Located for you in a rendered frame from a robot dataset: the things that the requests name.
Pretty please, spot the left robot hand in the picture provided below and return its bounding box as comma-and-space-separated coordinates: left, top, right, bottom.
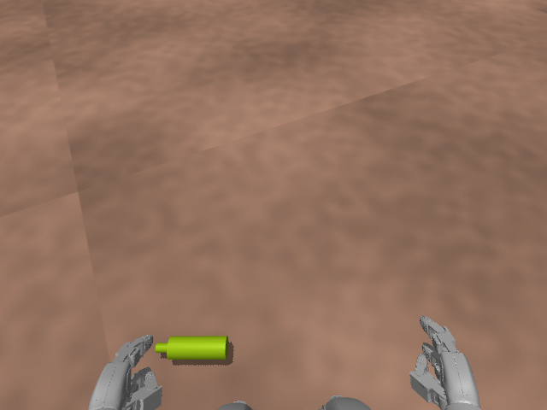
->
88, 335, 162, 410

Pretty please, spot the bottle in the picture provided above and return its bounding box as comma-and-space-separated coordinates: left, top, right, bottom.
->
156, 336, 228, 360

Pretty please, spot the right robot hand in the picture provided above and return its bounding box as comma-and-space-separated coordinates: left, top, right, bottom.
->
410, 315, 480, 410

